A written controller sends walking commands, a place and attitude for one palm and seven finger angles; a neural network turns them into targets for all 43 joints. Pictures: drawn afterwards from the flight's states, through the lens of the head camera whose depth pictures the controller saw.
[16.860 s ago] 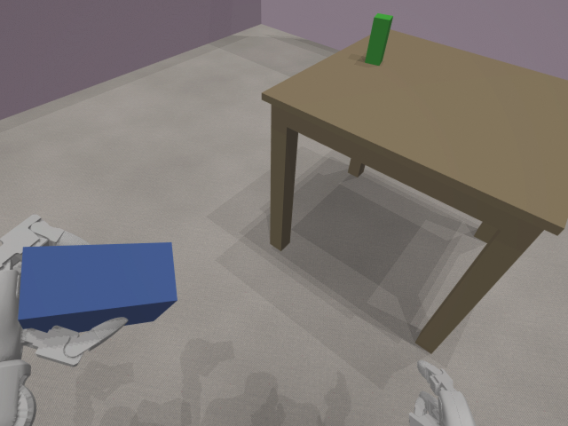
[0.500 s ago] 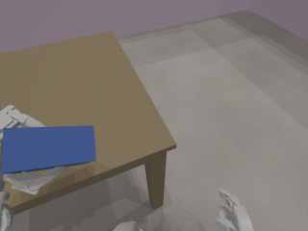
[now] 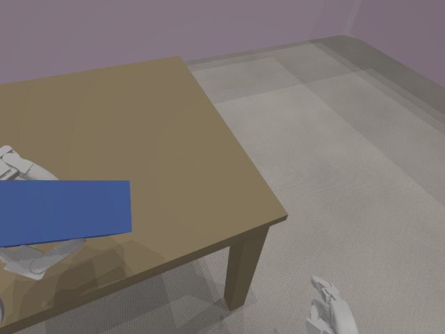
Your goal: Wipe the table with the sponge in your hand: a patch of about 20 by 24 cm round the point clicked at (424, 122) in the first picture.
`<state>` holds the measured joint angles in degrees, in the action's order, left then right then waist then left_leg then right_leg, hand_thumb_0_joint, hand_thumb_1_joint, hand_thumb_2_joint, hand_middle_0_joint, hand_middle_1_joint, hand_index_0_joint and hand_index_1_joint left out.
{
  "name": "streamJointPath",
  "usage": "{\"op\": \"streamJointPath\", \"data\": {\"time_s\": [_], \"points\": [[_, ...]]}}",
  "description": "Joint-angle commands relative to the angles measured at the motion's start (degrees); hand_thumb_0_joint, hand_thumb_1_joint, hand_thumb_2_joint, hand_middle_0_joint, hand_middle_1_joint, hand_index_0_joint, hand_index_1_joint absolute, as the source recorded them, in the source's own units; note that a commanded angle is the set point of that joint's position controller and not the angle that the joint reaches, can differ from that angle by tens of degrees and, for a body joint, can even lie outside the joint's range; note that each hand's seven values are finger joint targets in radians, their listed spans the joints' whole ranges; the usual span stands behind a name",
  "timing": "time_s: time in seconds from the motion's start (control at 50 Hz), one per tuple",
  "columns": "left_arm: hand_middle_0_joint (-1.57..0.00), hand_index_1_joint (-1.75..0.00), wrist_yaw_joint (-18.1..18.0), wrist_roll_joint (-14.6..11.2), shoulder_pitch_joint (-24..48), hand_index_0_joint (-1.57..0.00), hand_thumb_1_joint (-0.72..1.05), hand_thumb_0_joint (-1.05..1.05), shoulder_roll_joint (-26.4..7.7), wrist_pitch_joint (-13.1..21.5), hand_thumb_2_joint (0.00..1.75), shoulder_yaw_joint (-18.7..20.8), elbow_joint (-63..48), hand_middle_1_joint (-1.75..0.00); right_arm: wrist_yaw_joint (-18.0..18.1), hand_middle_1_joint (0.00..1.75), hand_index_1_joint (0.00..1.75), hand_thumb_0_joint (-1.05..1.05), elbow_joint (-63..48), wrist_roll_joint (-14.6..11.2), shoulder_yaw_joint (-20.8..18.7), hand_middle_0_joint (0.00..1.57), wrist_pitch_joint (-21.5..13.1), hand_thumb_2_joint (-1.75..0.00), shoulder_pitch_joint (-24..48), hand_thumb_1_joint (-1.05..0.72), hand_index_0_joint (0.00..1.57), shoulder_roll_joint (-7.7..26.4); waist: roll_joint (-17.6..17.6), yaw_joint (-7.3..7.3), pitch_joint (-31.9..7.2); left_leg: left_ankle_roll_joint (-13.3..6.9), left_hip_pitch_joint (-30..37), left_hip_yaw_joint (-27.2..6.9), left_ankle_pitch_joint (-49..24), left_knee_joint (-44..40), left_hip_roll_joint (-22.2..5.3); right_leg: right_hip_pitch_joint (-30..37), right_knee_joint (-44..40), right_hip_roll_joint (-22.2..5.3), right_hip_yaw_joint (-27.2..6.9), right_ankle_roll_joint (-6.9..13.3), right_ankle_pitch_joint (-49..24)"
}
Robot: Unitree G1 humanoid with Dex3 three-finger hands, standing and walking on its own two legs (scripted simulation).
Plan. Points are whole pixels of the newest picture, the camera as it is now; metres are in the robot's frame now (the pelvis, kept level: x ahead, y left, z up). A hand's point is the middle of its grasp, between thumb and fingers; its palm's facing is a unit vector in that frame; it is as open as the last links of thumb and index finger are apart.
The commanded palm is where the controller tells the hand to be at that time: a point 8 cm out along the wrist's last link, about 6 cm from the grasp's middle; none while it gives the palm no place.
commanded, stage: come to a stop and stand still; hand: left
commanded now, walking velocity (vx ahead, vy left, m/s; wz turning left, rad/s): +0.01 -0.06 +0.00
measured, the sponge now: (82, 213) +0.23 +0.20 +0.18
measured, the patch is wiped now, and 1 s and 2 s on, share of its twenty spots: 0.00 0.00 0.00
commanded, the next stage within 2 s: look again from close up in 0.74 s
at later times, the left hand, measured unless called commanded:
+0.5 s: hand (50, 202) +0.24 +0.25 +0.18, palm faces +0.35 -0.83 -0.42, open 10.1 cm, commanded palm +0.19 +0.29 +0.18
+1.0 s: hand (12, 157) +0.27 +0.29 +0.22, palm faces +0.48 -0.75 -0.45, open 10.1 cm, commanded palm +0.18 +0.29 +0.18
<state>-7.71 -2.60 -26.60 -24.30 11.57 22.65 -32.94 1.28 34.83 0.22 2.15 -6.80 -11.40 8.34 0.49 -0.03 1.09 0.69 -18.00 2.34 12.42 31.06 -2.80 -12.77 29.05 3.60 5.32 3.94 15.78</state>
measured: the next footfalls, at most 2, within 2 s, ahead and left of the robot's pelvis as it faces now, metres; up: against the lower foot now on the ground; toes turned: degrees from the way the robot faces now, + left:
none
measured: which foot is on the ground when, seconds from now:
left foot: down 0.00-1.00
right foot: down 0.00-1.00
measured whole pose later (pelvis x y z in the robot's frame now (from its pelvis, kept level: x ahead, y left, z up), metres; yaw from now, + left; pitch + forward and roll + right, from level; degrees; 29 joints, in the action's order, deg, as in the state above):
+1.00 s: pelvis +0.02 +0.01 +0.01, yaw -1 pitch +1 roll +0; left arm -7.1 -4.4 -11.2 -31.5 11.9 27.4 -18.1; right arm 1.9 32.0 -1.3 3.0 -5.9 -11.3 12.8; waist -0.1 2.1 3.0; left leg -0.3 -16.3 0.8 11.4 26.7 -0.6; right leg -11.5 24.7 3.3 3.9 3.9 14.5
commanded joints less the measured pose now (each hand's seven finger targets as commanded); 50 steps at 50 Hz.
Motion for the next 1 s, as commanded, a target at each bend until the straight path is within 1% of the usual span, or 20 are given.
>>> {"op": "streamJointPath", "data": {"time_s": [0.0, 0.04, 0.1, 0.16, 0.22, 0.26, 0.32, 0.38, 0.44, 0.5, 0.62, 0.72, 0.8, 0.82, 0.84, 0.86, 0.88, 0.9, 0.92, 0.98], "points": [[-1.20, -1.60, -0.1, -1.3, 2.7, -1.20, 0.10, 0.00, -3.8, -1.4, 1.30, 2.3, 0.1, -1.60, 0.7, 0.30, 0.30, 0.00, -8.3, -1.0, -4.2, 0.20, -1.7, -0.90, 3.2, -0.90, 0.20, 9.7, 5.8, -0.58, -4.4, -0.6, 3.4, -2.1, 7.0, 1.8, 0.4, -5.1, -15.9, -11.8, -18.5, 2.1, 3.9], [-1.20, -1.60, -0.1, -1.4, 4.4, -1.20, 0.10, 0.00, -3.7, -2.4, 1.30, 1.0, 1.0, -1.60, 0.9, 0.30, 0.30, 0.00, -8.0, -1.0, -3.3, 0.20, -1.1, -0.90, 4.3, -0.90, 0.20, 9.4, 5.0, -0.77, -3.2, -1.0, 5.3, -2.6, 5.5, 1.8, 0.2, -8.2, -16.9, -12.8, -17.6, 2.5, 5.2], [-1.20, -1.60, -0.5, -0.8, 11.7, -1.20, 0.10, 0.00, -4.2, -2.0, 1.30, -0.8, -2.6, -1.60, 1.6, 0.30, 0.30, 0.00, -7.9, -1.0, -2.9, 0.20, -1.5, -0.90, 5.7, -0.90, 0.20, 9.8, 4.3, -0.44, -4.1, -1.7, 6.9, -4.5, 0.8, -3.4, -0.6, -5.2, -13.5, -9.7, -12.5, -0.2, 2.8], [-1.20, -1.60, -0.9, 0.1, 15.0, -1.20, 0.10, 0.00, -5.5, -1.4, 1.30, -1.0, -6.9, -1.60, 2.3, 0.30, 0.30, 0.00, -8.6, -0.9, -3.3, 0.20, -1.8, -0.90, 7.2, -0.90, 0.20, 10.4, -3.6, 0.16, -2.0, -2.6, 6.0, -7.6, 7.9, -10.6, -2.8, -4.3, -12.9, -7.2, -11.5, -1.9, 8.4], [-1.20, -1.60, -1.8, 0.9, 13.9, -1.20, 0.10, 0.00, -8.7, -0.4, 1.30, 2.0, -11.5, -1.60, 2.4, 0.30, 0.30, 0.00, -8.9, -0.5, -3.0, 0.20, -2.2, -0.90, 7.5, -0.90, 0.20, 10.2, -11.0, 0.48, -0.7, -3.4, -1.0, -11.3, 14.9, -16.8, -3.8, 2.4, -10.9, -5.3, -9.3, -2.6, 4.7], [-1.20, -1.60, -2.0, 0.9, 10.4, -1.20, 0.10, 0.00, -7.9, 0.4, 1.30, 2.7, -10.9, -1.60, 2.4, 0.30, 0.30, 0.00, -9.3, -0.4, -3.2, 0.20, -2.6, -0.90, 6.4, -0.90, 0.20, 10.0, -10.3, 0.84, -2.7, -3.4, -2.2, -11.4, 13.0, -16.8, -3.9, 6.6, -9.9, -5.0, -8.6, -2.5, 0.6], [-1.20, -1.60, -1.8, 0.1, 2.6, -1.20, 0.10, 0.00, -7.3, 0.5, 1.30, 3.9, -7.8, -1.60, 2.0, 0.30, 0.30, 0.00, -9.3, -0.5, -3.6, 0.20, -2.7, -0.90, 5.3, -0.90, 0.20, 10.0, -8.5, 0.74, -7.1, -2.3, 1.3, -8.5, 0.6, -12.9, -2.5, 9.2, -10.2, -5.9, -8.2, -2.1, -7.4], [-1.20, -1.60, -1.3, -0.8, -0.9, -1.20, 0.10, 0.00, -5.5, -0.1, 1.30, 3.5, -5.3, -1.60, 1.9, 0.30, 0.30, 0.00, -9.5, -0.9, -4.0, 0.20, -2.1, -0.90, 4.5, -0.90, 0.20, 10.4, -4.0, 0.59, -10.3, -1.6, 5.8, -6.1, -11.3, -8.5, -2.1, 9.0, -9.9, -7.0, -8.8, -2.1, -16.7], [-1.20, -1.60, -1.0, -1.2, -1.9, -1.20, 0.10, 0.00, -4.6, -1.0, 1.30, 2.4, -3.3, -1.60, 2.1, 0.30, 0.30, 0.00, -9.5, -1.2, -4.1, 0.20, -1.6, -0.90, 4.7, -0.90, 0.20, 10.8, -0.8, 0.37, -10.9, -1.6, 7.9, -5.8, -16.7, -7.5, -2.6, 8.1, -9.2, -6.9, -8.1, -2.6, -21.3], [-1.20, -1.60, -0.8, -1.1, 1.7, -1.20, 0.10, 0.00, -5.1, -1.5, 1.30, 1.8, -5.0, -1.60, 2.5, 0.30, 0.30, 0.00, -9.7, -1.4, -4.2, 0.20, -1.2, -0.90, 5.4, -0.90, 0.20, 10.9, 0.3, 0.35, -11.1, -1.8, 9.0, -5.4, -17.1, -6.9, -2.6, 7.6, -9.1, -7.4, -8.3, -2.8, -22.8], [-1.20, -1.60, -1.8, -0.6, 7.6, -1.20, 0.10, 0.00, -7.5, -1.4, 1.30, 2.0, -10.1, -1.60, 3.0, 0.30, 0.30, 0.00, -9.3, -1.3, -3.9, 0.20, -1.2, -0.90, 6.5, -0.90, 0.20, 10.5, -3.8, 0.38, -10.0, -2.2, 9.5, -5.9, -16.4, -7.3, -2.0, 7.1, -9.2, -8.0, -8.6, -2.6, -20.5], [-1.20, -1.60, -1.9, -0.8, 4.7, -1.20, 0.10, 0.00, -6.2, -1.8, 1.30, 1.9, -6.4, -1.60, 2.9, 0.30, 0.30, 0.00, -9.3, -1.2, -3.7, 0.20, -0.7, -0.90, 6.2, -0.90, 0.20, 10.0, -4.5, 0.35, -7.1, -2.0, 7.5, -6.2, -12.1, -8.6, -1.8, 6.0, -11.1, -7.7, -9.2, -2.4, -16.2], [-1.20, -1.60, -1.4, -1.0, 3.5, -1.20, 0.10, 0.00, -4.7, -2.2, 1.30, 1.2, -4.3, -1.60, 2.5, 0.30, 0.30, 0.00, -10.0, -1.2, -3.7, 0.20, 0.3, -0.90, 5.8, -0.90, 0.20, 10.0, -2.3, 0.36, -7.0, -1.8, 7.0, -5.9, -11.1, -8.6, -1.7, 6.2, -11.8, -7.8, -9.0, -2.4, -16.5], [-1.20, -1.60, -1.3, -1.7, 53.9, -1.20, 0.10, 0.00, -47.5, 6.7, 1.30, 14.4, -20.2, -1.60, 6.7, 0.30, 0.30, 0.00, -15.7, -5.8, 5.3, 0.20, 2.7, -0.90, -3.9, -0.90, 0.20, 12.4, -12.9, -2.09, 3.0, -4.1, 2.2, -5.2, -2.0, -14.0, 1.4, 11.1, -12.8, -1.8, -4.8, -5.9, -2.2], [-1.20, -1.60, -0.3, -0.7, 34.6, -1.20, 0.10, 0.00, -19.5, 3.0, 1.30, 14.9, 3.9, -1.60, 5.7, 0.30, 0.30, 0.00, -11.9, -4.3, -3.1, 0.20, 0.2, -0.90, -0.3, -0.90, 0.20, 7.7, -5.2, 0.14, 0.8, -2.6, 7.3, -4.6, -1.8, -10.7, -2.4, -0.3, -11.4, -4.4, -4.8, -3.1, 4.9], [-1.20, -1.60, -0.3, -0.5, 28.5, -1.20, 0.10, 0.00, -17.8, 2.7, 1.30, 11.2, 4.7, -1.60, 3.7, 0.30, 0.30, 0.00, -10.2, -2.1, -2.5, 0.20, -1.1, -0.90, 3.3, -0.90, 0.20, 10.2, -1.6, 0.06, 1.0, -2.3, 6.1, -6.1, -1.0, -9.9, -1.8, -2.8, -11.9, -5.3, -6.4, -2.6, 1.5], [-1.20, -1.60, -0.3, -1.1, 23.5, -1.20, 0.10, 0.00, -17.3, 2.1, 1.30, 10.3, 9.5, -1.60, 2.7, 0.30, 0.30, 0.00, -10.6, -1.7, -2.7, 0.20, -1.5, -0.90, 4.5, -0.90, 0.20, 12.7, -3.0, 1.18, 1.2, -2.3, 7.9, -5.9, -2.4, -7.9, -1.3, -5.0, -12.2, -7.0, -9.0, -1.4, -1.8], [-1.20, -1.60, 0.6, -1.4, 21.1, -1.20, 0.10, 0.00, -16.9, 2.8, 1.30, 8.9, 7.6, -1.60, 1.9, 0.30, 0.30, 0.00, -10.8, -1.6, -2.7, 0.20, -1.9, -0.90, 3.9, -0.90, 0.20, 12.5, -2.9, 1.58, -3.1, -2.5, 8.1, -5.9, -2.1, -6.5, -1.2, -3.3, -11.9, -8.5, -10.7, -1.2, -3.2], [-1.20, -1.60, 1.1, -1.4, 16.8, -1.20, 0.10, 0.00, -14.8, 2.9, 1.30, 7.1, 8.9, -1.60, 1.0, 0.30, 0.30, 0.00, -9.5, -1.6, -2.9, 0.20, -2.5, -0.90, 3.5, -0.90, 0.20, 12.7, -6.9, 1.47, -6.1, -2.6, 9.3, -5.7, -1.5, -6.0, -1.1, -3.3, -10.1, -8.3, -11.2, -0.8, -2.2], [-1.20, -1.60, 1.9, -3.0, 3.3, -1.20, 0.10, 0.00, -9.5, 5.0, 1.30, 3.3, 0.4, -1.60, -1.3, 0.30, 0.30, 0.00, -11.2, -2.1, -3.8, 0.20, -4.1, -0.90, 0.6, -0.90, 0.20, 12.7, -1.1, 3.35, -10.6, -3.3, 6.7, -5.4, -8.1, -3.9, -0.6, 2.7, -7.9, -10.5, -10.7, -2.1, -13.9]]}}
